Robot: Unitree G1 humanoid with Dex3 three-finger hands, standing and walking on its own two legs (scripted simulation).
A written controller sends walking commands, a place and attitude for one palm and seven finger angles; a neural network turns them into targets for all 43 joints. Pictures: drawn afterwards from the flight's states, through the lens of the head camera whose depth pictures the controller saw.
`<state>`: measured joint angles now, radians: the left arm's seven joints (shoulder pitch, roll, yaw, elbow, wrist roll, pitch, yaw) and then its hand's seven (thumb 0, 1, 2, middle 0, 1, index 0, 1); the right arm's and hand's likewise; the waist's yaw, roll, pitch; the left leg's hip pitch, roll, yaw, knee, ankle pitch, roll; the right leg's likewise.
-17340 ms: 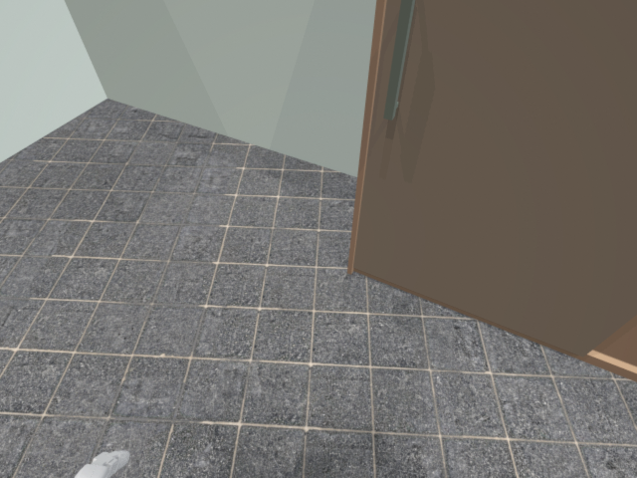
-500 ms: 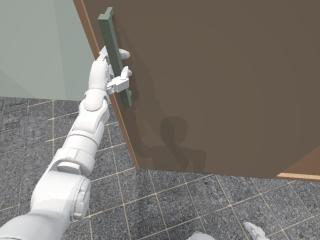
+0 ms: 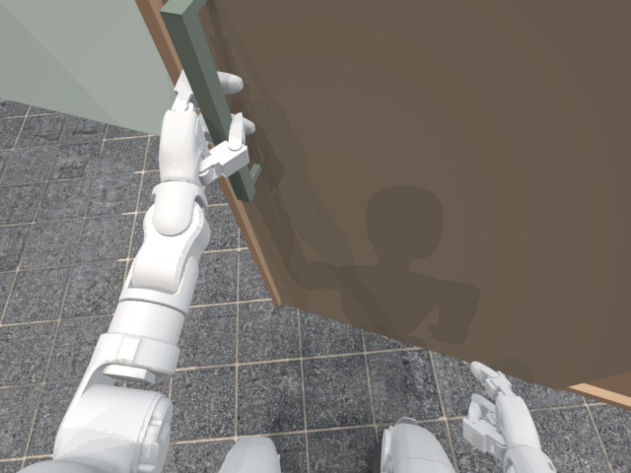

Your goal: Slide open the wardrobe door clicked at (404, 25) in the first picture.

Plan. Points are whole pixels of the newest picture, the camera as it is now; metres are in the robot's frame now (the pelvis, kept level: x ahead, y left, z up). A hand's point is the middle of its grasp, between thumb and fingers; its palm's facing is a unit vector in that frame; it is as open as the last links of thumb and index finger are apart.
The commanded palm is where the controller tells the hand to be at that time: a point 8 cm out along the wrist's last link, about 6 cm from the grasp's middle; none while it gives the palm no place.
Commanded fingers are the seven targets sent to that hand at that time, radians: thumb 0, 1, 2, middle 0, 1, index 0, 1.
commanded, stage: step sideways, sliding the door along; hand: left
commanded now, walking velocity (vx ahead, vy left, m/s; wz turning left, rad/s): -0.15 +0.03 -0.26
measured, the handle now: (228, 115) +0.47 +0.19 +0.13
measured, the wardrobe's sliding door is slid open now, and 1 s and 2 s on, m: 0.01 0.20 0.42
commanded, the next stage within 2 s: none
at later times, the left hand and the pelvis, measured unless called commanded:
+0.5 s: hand (308, 159) +0.41 +0.08 +0.13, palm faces +0.30 -0.95 -0.05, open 6.6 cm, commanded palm +0.37 +0.06 +0.13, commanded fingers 0.00 0.90 0.90 -0.45 -1.40 -0.45 -1.40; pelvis +0.09 -0.09 +0.01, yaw +0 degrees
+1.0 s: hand (409, 189) +0.39 -0.03 +0.13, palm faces +0.15 -0.99 -0.04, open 6.7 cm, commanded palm +0.35 -0.03 +0.13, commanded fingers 0.00 0.90 0.90 -0.45 -1.40 -0.45 -1.40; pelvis +0.09 -0.14 +0.00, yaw -5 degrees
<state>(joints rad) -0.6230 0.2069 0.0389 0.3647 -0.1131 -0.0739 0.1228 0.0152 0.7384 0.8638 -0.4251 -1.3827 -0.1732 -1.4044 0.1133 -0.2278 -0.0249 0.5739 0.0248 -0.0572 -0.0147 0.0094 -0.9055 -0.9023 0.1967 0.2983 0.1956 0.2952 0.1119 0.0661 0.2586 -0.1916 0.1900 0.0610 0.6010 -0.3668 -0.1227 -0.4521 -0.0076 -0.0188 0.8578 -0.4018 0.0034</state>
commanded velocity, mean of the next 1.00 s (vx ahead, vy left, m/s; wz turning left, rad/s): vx -0.30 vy -0.17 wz -0.26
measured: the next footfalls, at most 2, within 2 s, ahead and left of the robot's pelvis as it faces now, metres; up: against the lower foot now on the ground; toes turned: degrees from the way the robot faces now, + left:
right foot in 0.06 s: +0.13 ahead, -0.14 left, +0.00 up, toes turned -3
left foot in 0.28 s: +0.05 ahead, +0.06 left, +0.00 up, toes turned +12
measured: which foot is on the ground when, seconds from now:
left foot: down 0.00-0.08, up 0.10-0.26, down 0.28-0.62, up 0.64-0.90, down 0.92-1.00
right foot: up 0.00-0.04, down 0.06-0.28, up 0.30-0.56, down 0.58-0.92, up 0.94-1.00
